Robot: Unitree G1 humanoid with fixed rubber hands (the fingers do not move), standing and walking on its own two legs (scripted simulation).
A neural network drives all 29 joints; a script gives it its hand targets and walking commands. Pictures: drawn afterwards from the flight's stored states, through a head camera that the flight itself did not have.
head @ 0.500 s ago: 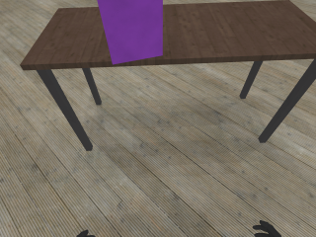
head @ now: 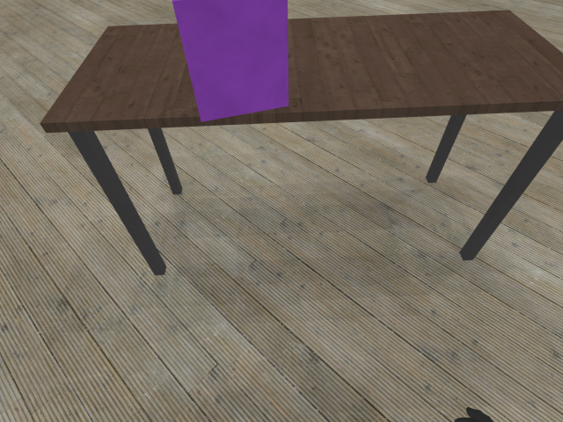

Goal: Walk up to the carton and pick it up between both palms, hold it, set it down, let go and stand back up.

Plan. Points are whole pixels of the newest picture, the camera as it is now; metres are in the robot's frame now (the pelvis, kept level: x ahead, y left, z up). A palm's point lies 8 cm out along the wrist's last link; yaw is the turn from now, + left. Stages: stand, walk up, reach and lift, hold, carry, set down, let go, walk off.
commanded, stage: stand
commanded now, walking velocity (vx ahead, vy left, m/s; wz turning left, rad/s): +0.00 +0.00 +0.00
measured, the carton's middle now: (230, 41) +0.86 +0.12 +0.13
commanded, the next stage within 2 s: walk up in 0.86 s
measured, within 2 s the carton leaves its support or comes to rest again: neither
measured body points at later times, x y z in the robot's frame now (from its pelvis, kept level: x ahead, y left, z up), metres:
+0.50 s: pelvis -0.02 -0.02 +0.00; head -0.01 -0.03 +0.45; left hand +0.07 +0.24 -0.13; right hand +0.06 -0.29 -0.13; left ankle +0.01 +0.12 -0.72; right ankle +0.00 -0.12 -0.72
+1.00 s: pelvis -0.03 -0.02 +0.01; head -0.02 -0.04 +0.46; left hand +0.06 +0.23 -0.13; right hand +0.04 -0.30 -0.13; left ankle +0.01 +0.12 -0.72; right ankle +0.00 -0.12 -0.72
